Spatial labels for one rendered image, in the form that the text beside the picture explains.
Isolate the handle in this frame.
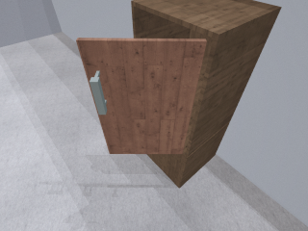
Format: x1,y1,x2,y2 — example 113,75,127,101
90,70,107,116

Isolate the cupboard door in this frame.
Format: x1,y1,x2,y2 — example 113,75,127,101
76,38,207,154

